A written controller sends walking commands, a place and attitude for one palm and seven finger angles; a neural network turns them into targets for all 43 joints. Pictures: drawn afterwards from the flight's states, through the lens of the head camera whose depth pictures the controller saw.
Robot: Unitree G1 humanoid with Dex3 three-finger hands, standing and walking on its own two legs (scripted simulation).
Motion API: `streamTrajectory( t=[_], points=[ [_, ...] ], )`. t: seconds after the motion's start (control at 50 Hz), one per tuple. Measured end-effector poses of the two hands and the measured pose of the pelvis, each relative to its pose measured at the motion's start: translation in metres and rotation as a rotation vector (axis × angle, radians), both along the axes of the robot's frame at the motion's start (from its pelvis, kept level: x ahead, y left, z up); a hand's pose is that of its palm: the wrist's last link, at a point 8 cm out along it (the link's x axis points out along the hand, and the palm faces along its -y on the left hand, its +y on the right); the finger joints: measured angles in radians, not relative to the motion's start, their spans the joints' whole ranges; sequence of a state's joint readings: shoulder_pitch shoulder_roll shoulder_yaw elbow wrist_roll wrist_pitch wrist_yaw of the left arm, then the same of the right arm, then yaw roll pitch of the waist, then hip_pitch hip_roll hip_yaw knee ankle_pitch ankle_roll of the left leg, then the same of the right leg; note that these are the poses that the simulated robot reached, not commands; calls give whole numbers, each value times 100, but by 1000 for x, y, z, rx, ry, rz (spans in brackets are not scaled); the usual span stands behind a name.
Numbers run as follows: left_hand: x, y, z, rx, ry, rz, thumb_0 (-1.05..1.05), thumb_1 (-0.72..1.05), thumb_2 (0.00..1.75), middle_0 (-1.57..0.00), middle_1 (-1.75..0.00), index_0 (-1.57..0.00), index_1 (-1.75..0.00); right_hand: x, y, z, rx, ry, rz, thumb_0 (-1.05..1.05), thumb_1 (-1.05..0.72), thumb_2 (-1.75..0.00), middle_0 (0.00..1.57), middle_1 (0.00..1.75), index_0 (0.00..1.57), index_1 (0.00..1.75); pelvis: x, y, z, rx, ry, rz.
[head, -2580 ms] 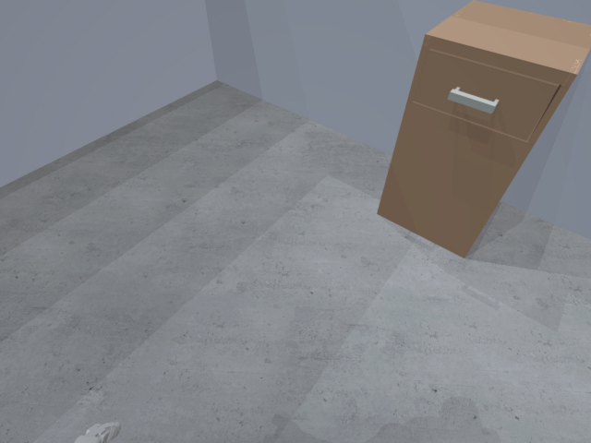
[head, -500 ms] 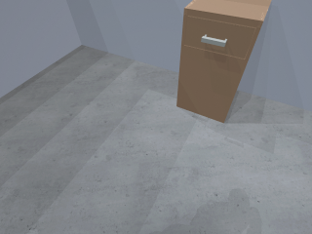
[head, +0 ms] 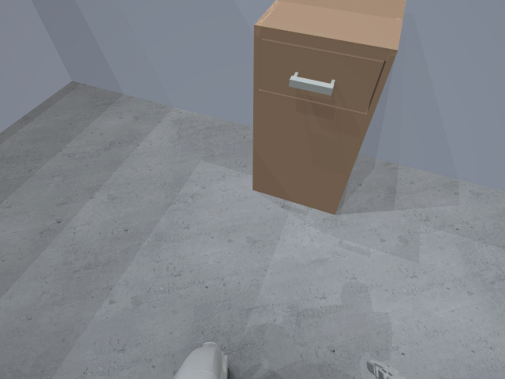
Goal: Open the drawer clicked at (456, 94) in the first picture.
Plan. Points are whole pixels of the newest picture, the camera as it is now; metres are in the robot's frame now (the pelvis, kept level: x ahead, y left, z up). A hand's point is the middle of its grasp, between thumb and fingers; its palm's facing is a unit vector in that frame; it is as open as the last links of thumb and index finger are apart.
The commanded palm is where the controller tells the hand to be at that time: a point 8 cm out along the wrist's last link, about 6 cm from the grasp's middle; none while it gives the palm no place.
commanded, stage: walk to a spot facing it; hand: left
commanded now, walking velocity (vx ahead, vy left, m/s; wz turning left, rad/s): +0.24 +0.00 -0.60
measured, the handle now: (312, 82) +0.98 -0.07 -0.07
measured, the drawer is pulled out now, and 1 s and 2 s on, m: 0.00 0.00 0.00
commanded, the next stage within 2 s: take the last steps up to it in 0.30 s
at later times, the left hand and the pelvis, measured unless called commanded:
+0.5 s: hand (177, 278) +0.32 +0.21 -0.16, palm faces -0.27 -0.94 -0.20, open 7.4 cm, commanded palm none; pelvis +0.16 +0.05 +0.00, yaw -17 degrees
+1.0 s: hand (199, 268) +0.36 +0.17 -0.18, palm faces -0.25 -0.95 -0.19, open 7.2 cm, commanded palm none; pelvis +0.30 -0.01 +0.00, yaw -18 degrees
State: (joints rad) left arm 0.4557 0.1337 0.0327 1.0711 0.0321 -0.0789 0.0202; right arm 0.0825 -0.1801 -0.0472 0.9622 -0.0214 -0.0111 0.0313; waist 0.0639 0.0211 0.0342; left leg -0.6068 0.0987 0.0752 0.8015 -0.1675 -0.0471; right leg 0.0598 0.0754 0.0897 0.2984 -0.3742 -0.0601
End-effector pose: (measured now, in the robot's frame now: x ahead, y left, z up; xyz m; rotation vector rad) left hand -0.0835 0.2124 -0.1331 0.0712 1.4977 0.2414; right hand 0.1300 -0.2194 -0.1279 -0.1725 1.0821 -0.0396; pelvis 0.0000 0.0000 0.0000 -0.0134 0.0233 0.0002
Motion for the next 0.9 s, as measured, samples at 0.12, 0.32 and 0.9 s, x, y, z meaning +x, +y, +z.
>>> streamTrajectory(
  t=[0.12,0.32,0.9],
  points=[
    [73,44,-25,-25,53,-56,0,90,90,-21,-30,-21,-30,61,30,0,-34,-91,-53,1,-91,-90,20,30,20,30,62,31,-16,-2,-15,-83],
    [293,86,-5,1,-242,-273,0,91,90,-20,-30,-20,-30,-8,25,16,-119,125,-309,0,-93,-90,20,30,20,30,120,54,7,-16,-36,-203],
    [460,-14,1,2,-276,-467,-3,94,90,-21,-30,-21,-30,61,-13,-10,17,232,-509,1,-92,-90,20,30,19,30,258,-14,4,-21,-24,-318]
  ],
)
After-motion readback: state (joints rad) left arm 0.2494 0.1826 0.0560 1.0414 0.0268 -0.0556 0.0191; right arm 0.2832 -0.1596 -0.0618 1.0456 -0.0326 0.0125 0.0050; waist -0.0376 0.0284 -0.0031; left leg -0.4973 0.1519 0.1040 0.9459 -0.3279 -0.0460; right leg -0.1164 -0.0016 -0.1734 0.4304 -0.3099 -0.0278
